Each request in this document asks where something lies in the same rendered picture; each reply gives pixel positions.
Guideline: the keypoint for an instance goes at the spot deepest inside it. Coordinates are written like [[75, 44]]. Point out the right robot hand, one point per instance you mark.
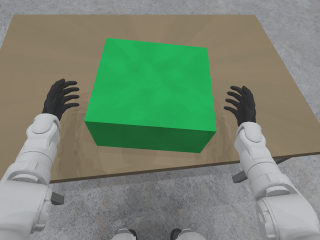
[[246, 111]]

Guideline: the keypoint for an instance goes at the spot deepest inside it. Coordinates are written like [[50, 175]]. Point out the left robot upper arm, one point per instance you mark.
[[24, 209]]

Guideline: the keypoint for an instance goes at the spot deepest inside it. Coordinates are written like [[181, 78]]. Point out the right robot upper arm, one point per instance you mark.
[[286, 217]]

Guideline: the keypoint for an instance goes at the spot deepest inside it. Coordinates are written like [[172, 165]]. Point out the left robot forearm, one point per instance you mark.
[[36, 158]]

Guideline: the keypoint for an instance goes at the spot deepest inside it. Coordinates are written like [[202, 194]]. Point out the table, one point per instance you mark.
[[40, 49]]

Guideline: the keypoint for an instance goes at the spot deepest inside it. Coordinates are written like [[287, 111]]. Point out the left robot hand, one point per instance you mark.
[[56, 99]]

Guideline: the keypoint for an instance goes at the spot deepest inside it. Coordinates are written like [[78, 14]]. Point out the right robot forearm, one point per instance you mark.
[[263, 173]]

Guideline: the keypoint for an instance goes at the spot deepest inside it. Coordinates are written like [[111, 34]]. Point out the right robot shin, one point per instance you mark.
[[185, 231]]

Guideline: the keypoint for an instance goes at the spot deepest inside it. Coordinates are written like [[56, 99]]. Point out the left robot foot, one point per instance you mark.
[[133, 233]]

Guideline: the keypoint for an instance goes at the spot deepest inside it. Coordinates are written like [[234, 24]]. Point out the carton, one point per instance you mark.
[[152, 96]]

